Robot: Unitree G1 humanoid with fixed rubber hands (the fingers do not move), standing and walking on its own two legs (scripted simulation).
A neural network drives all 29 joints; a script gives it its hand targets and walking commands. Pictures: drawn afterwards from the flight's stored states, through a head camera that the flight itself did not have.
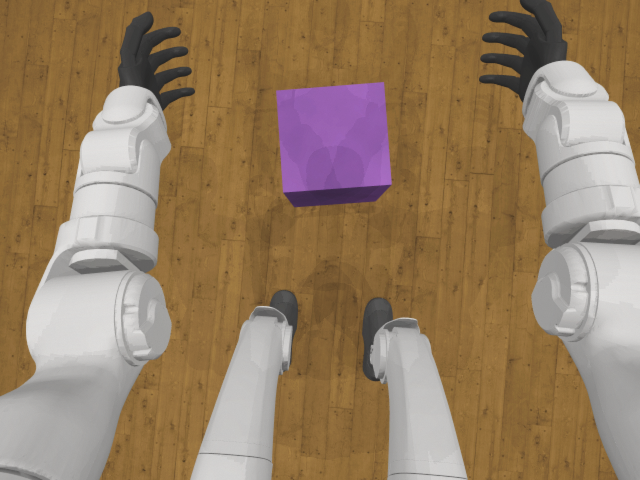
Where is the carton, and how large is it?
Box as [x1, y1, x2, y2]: [276, 82, 391, 206]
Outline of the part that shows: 383,82 276,91 283,192 294,206 374,201 391,184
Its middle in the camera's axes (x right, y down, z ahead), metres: +0.03 -0.20 +0.87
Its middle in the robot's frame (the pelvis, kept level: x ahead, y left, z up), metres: +0.57 +0.03 -0.53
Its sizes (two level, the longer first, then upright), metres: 0.210 0.200 0.250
